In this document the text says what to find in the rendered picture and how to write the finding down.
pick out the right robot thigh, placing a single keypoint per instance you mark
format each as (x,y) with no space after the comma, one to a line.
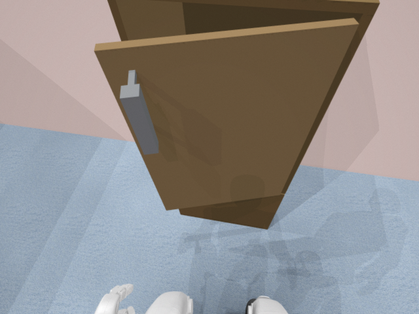
(266,306)

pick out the handle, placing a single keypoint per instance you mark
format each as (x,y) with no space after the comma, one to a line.
(131,97)

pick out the cupboard door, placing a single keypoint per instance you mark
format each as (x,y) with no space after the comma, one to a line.
(231,109)

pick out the robot thigh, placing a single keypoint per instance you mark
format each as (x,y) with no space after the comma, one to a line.
(174,302)
(266,306)

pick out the left robot hand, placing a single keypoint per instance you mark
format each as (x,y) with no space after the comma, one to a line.
(109,304)

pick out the left robot thigh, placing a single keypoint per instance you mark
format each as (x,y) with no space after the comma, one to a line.
(174,302)

